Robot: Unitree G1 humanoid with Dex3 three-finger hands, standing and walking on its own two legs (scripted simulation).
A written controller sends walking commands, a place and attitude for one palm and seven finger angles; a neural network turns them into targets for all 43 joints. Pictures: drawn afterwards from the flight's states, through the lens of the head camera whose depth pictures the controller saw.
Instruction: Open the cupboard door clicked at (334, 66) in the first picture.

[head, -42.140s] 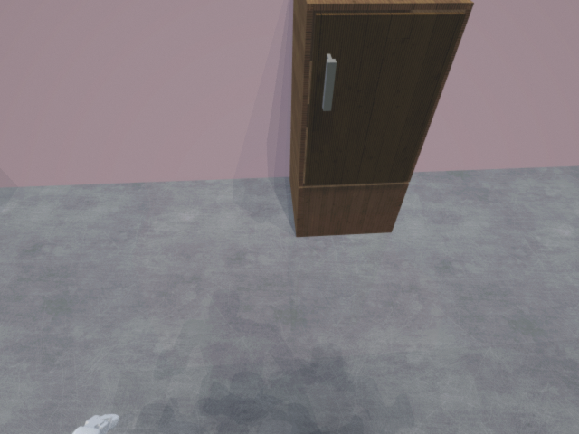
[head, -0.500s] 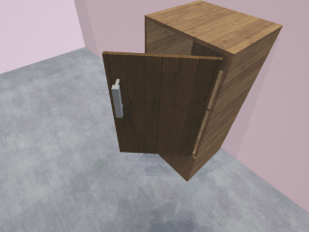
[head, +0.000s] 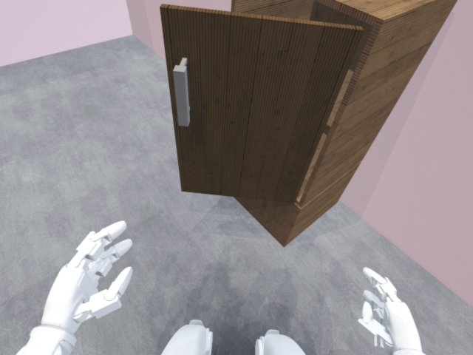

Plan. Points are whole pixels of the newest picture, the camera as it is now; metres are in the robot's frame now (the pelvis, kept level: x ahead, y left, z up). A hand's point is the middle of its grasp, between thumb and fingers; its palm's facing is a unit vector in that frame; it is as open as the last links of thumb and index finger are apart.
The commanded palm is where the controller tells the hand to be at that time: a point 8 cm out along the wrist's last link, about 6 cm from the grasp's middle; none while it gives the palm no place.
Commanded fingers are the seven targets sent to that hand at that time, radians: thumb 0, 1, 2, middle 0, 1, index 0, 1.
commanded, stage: raise the hand with hooked fingers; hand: left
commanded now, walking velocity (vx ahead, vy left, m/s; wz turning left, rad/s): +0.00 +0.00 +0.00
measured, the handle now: (184, 92) +0.65 +0.16 +0.08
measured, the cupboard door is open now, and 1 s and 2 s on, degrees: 45 45 45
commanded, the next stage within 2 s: move the hooked fingers beside the handle in 1.70 s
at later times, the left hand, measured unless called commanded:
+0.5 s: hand (86, 238) +0.27 +0.25 +0.07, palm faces +0.04 -1.00 -0.06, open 11.5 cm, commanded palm +0.25 +0.29 +0.06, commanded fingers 0.00 -0.17 0.44 -0.28 -0.99 -0.28 -0.99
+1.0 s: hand (80, 207) +0.32 +0.27 +0.08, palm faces -0.02 -1.00 -0.04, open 13.8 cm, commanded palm +0.30 +0.33 +0.09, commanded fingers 0.00 -0.50 0.30 -0.30 -1.20 -0.30 -1.20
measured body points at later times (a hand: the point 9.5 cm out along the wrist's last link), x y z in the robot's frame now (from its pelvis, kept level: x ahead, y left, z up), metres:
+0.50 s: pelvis +0.05 +0.01 +0.01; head +0.11 +0.03 +0.46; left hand +0.26 +0.30 +0.07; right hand +0.21 -0.23 -0.06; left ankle +0.09 +0.08 -0.65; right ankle +0.07 -0.10 -0.65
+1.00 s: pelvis +0.06 +0.01 +0.02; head +0.12 +0.03 +0.47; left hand +0.31 +0.33 +0.08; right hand +0.25 -0.22 -0.04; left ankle +0.09 +0.08 -0.65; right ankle +0.07 -0.10 -0.65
